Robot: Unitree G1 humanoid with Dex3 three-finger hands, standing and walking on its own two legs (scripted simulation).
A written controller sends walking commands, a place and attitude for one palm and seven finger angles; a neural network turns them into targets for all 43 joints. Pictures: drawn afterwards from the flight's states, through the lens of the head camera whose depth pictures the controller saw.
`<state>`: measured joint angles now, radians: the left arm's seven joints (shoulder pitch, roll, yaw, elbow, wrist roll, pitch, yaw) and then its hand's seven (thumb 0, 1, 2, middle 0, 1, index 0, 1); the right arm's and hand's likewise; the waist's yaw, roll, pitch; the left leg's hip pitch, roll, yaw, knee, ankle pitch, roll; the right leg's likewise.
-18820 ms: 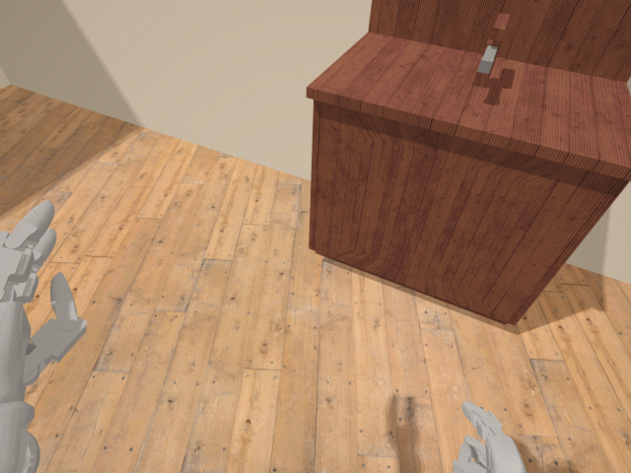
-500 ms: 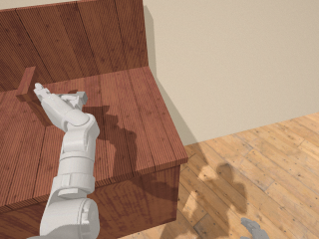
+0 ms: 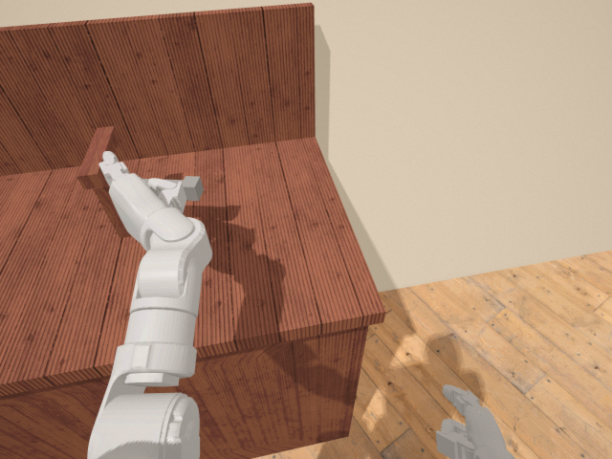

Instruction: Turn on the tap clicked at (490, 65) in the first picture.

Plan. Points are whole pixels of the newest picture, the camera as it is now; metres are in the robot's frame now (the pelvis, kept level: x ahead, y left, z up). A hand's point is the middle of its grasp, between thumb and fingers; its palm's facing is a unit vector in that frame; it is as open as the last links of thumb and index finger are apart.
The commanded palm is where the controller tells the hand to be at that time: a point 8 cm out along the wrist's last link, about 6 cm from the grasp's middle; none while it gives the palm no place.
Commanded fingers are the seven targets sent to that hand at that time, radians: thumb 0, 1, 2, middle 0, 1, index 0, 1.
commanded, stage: lift the hand up off the lever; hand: left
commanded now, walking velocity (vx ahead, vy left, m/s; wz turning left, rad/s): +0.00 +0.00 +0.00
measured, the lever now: (192, 188) +0.47 +0.25 +0.11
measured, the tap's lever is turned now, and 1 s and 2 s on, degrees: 74 74 74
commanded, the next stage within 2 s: draw the hand back beside the body in 0.04 s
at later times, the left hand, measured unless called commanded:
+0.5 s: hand (174, 238) +0.32 +0.21 +0.15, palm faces +0.36 -0.91 -0.22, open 7.7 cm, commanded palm +0.29 +0.24 +0.17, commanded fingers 0.00 0.90 0.90 -0.17 -0.21 -0.17 -0.21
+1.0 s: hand (128, 281) +0.25 +0.23 +0.16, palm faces +0.33 -0.90 -0.28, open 7.5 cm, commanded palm +0.21 +0.27 +0.17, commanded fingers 0.00 0.90 0.90 -0.19 -0.28 -0.19 -0.28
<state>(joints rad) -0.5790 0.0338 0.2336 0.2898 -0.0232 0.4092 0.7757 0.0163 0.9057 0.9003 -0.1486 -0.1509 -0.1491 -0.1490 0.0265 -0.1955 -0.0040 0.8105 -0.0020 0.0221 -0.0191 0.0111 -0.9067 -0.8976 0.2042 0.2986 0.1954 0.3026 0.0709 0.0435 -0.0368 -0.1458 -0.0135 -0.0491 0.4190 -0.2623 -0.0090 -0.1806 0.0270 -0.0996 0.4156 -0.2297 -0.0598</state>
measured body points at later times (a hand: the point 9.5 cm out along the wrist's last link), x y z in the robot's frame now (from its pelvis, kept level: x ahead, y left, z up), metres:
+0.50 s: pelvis +0.00 -0.01 +0.00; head -0.02 -0.03 +0.45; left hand +0.30 +0.25 +0.17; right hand +0.14 -0.26 -0.10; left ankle -0.02 +0.13 -0.74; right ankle +0.00 -0.08 -0.74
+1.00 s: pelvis -0.02 +0.01 +0.01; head -0.03 -0.02 +0.45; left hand +0.22 +0.27 +0.18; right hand +0.16 -0.22 -0.09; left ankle -0.02 +0.13 -0.74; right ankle +0.00 -0.08 -0.74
